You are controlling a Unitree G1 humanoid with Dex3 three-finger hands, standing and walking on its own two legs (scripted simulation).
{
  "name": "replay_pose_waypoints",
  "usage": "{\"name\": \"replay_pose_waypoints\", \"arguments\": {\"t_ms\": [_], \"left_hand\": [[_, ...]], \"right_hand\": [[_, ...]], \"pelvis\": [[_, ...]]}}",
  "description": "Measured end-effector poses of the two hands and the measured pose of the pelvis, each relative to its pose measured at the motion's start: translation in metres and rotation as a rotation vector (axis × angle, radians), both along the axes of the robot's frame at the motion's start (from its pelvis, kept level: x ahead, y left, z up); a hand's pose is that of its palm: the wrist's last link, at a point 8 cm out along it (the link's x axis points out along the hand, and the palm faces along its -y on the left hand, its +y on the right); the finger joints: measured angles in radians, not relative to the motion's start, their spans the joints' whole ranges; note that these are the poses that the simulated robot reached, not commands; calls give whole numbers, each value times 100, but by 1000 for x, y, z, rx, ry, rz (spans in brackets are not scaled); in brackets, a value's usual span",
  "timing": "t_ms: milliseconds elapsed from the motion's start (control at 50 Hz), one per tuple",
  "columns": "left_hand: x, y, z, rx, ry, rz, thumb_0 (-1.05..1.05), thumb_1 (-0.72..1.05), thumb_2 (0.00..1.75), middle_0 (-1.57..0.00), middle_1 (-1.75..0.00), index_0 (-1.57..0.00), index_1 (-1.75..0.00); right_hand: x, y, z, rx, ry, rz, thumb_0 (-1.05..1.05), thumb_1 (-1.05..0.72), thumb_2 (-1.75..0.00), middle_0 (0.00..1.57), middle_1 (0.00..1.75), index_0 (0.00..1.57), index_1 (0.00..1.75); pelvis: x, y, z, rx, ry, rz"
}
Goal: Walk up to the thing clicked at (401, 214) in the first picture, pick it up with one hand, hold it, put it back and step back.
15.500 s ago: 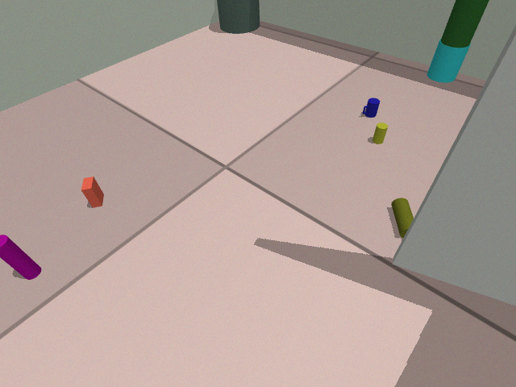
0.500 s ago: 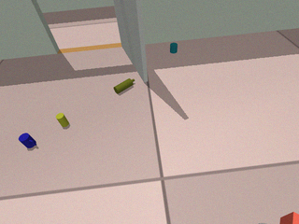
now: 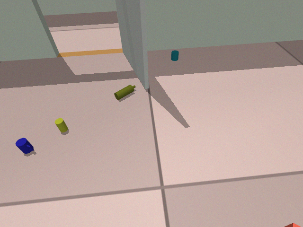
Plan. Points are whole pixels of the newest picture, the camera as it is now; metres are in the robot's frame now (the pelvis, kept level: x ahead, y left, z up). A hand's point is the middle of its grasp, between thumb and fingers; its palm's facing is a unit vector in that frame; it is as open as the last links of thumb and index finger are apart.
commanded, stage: stand
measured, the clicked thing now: (125, 91) +1.50 +0.24 -0.74
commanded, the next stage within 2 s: none
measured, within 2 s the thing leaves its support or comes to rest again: neither
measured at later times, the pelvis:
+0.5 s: pelvis +0.01 +0.01 +0.00, yaw +2 degrees
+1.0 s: pelvis +0.02 +0.01 +0.00, yaw +2 degrees
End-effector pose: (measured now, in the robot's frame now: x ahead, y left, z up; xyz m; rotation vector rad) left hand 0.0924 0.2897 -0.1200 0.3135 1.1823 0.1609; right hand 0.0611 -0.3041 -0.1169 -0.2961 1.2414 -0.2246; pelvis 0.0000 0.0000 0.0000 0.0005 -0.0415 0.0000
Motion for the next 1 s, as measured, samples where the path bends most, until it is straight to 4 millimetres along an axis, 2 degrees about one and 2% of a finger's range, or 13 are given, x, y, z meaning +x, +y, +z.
{"name": "replay_pose_waypoints", "arguments": {"t_ms": [120,260,480,800,1000], "left_hand": [[-4,6,0,0,1,19,1,91,90,-21,-30,-20,-30],[-18,13,1,12,33,42,1,91,90,-21,-30,-20,-30],[-35,18,1,25,88,73,1,91,90,-21,-30,-20,-30],[-8,14,2,12,28,61,1,91,90,-21,-30,-20,-30],[-8,15,4,18,26,62,1,91,90,-21,-30,-20,-30]], "right_hand": [[14,7,4,-2,-29,20,1,-91,-90,21,30,20,30],[29,13,4,9,-49,39,1,-91,-90,21,30,20,30],[40,17,-1,21,-26,58,1,-91,-90,21,30,20,30],[48,16,3,9,-34,58,1,-91,-90,21,30,20,30],[44,16,2,10,-27,57,1,-91,-90,21,30,20,30]], "pelvis": [[2,4,1,0,-3,7],[4,6,2,-1,2,16],[11,7,2,-3,12,29],[18,8,3,-2,5,36],[18,7,3,-1,3,39]]}}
